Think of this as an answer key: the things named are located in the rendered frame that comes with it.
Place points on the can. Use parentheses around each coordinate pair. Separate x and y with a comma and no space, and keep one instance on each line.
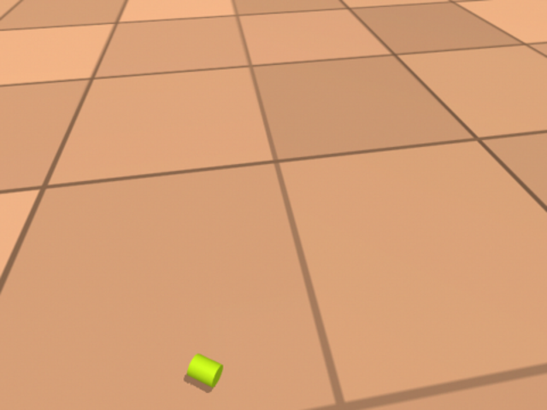
(205,370)

